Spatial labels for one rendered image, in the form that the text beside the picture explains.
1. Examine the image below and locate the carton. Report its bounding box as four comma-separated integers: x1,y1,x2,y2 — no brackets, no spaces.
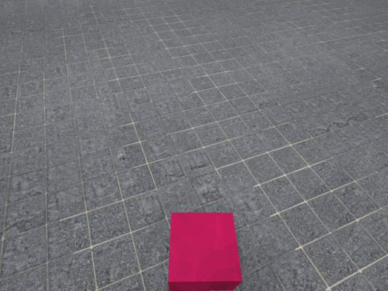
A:
168,212,242,291

